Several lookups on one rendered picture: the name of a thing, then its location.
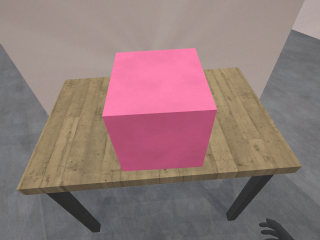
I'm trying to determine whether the right robot hand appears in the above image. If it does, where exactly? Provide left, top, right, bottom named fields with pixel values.
left=259, top=218, right=294, bottom=240

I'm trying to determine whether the table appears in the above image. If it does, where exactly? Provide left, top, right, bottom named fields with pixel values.
left=16, top=67, right=302, bottom=233

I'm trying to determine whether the carton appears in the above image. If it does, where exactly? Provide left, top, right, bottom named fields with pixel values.
left=102, top=48, right=217, bottom=172

